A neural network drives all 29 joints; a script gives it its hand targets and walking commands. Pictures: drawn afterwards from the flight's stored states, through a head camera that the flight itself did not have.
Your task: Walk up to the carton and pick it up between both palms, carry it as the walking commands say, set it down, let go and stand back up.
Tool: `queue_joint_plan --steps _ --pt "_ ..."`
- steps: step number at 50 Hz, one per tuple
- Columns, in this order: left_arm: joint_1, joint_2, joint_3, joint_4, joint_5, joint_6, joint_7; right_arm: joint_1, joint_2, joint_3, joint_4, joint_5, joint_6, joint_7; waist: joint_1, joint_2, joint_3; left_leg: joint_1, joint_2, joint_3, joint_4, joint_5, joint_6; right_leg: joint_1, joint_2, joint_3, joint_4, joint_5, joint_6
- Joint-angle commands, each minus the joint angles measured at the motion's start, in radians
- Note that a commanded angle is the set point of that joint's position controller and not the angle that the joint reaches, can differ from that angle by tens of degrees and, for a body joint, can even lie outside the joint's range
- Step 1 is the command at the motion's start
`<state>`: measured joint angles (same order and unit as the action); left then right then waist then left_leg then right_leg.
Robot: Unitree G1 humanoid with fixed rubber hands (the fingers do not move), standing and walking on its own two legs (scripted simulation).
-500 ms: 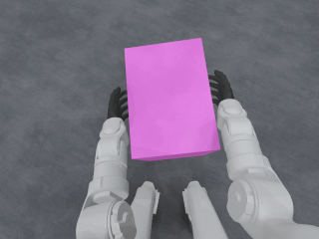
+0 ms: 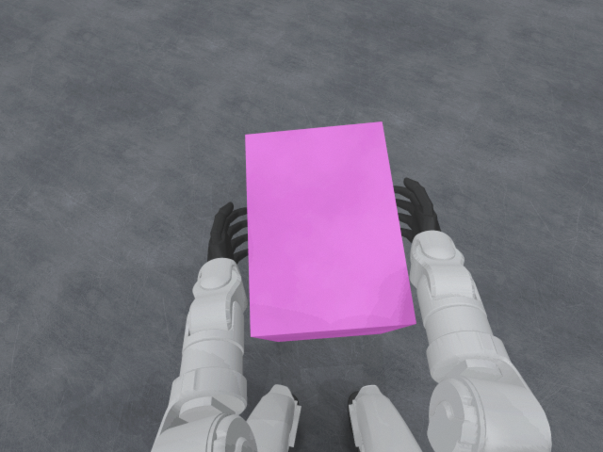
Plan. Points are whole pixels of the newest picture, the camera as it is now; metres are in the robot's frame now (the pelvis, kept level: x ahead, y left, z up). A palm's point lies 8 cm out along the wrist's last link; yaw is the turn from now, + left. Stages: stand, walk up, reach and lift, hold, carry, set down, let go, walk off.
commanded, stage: reach and lift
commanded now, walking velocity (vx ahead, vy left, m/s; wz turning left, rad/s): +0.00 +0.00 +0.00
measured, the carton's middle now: (322, 248) +0.40 +0.01 -0.11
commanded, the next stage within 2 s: none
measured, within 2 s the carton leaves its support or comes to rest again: neither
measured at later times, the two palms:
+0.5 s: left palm (207, 250) +0.34 +0.15 +0.03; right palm (440, 231) +0.37 -0.13 +0.03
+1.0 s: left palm (182, 247) +0.32 +0.15 +0.10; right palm (461, 224) +0.35 -0.12 +0.10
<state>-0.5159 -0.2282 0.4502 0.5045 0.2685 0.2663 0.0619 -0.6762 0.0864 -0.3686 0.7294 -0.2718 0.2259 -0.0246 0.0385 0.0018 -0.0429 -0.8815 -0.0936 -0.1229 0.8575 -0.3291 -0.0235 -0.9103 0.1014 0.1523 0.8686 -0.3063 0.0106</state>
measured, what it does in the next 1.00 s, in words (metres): rises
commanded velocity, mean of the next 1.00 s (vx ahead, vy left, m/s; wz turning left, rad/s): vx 0.00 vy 0.00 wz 0.00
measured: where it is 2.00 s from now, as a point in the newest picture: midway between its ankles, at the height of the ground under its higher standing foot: (323, 448)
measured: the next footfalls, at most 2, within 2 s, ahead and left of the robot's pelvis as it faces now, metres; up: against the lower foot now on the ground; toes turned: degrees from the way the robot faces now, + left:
none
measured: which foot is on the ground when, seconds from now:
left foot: down 0.00-1.00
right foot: down 0.00-1.00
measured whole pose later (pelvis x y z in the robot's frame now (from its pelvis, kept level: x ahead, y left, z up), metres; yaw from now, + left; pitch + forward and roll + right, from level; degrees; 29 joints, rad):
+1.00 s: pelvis +0.02 +0.00 +0.05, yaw +1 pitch -5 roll +0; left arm -0.38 -0.19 0.30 0.43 0.24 0.63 0.06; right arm -0.44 0.14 -0.29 0.54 -0.28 0.57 -0.05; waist 0.05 0.02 -0.01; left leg -0.13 -0.06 -0.15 0.44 -0.22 -0.01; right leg -0.15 0.07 0.14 0.46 -0.21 -0.01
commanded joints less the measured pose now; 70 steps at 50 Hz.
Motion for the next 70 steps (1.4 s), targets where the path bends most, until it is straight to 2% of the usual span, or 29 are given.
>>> queue_joint_plan --steps 1,9,24,45,57,70 --pt "-0.61 -0.982 -0.623 0.049 -0.093 -0.026 -0.185 -0.394 1.073 0.493 0.086 0.074 -0.008 0.197 0.004 -0.029 -0.624 0.332 -0.027 0.069 -0.11 0.274 -0.01 0.408 0.011 -0.057 -0.123 0.251 -0.008" --pt "-0.538 -1.006 -0.641 0.045 -0.095 -0.008 -0.182 -0.344 1.066 0.52 0.044 0.078 0.005 0.203 0.003 -0.026 -0.58 0.443 -0.021 0.055 -0.195 0.302 -0.009 0.491 0.002 -0.058 -0.206 0.266 -0.011" --pt "-0.433 -1.039 -0.642 0.041 -0.118 0.073 -0.179 -0.274 1.06 0.551 -0.031 0.106 0.085 0.214 0.008 -0.018 -0.441 0.628 -0.011 0.039 -0.338 0.334 -0.006 0.651 -0.011 -0.064 -0.339 0.284 -0.02" --pt "-0.411 -1.024 -0.68 -0.055 -0.21 0.296 -0.192 -0.266 1.107 0.613 -0.148 0.188 0.304 0.223 0.018 -0.013 -0.262 0.789 0.014 0.045 -0.458 0.285 0.006 0.839 -0.036 -0.057 -0.466 0.237 -0.014" --pt "-0.456 -1.004 -0.642 -0.065 -0.219 0.417 -0.192 -0.327 1.099 0.572 -0.166 0.223 0.415 0.233 0.006 -0.003 -0.123 0.806 0.033 0.024 -0.509 0.167 0.015 0.866 -0.047 -0.059 -0.505 0.122 -0.018" --pt "-0.529 -1.0 -0.646 -0.05 -0.224 0.417 -0.204 -0.37 1.118 0.551 -0.168 0.234 0.433 0.216 -0.028 -0.014 -0.155 0.77 0.03 0.02 -0.486 0.135 0.024 0.898 -0.053 -0.057 -0.492 0.137 -0.01"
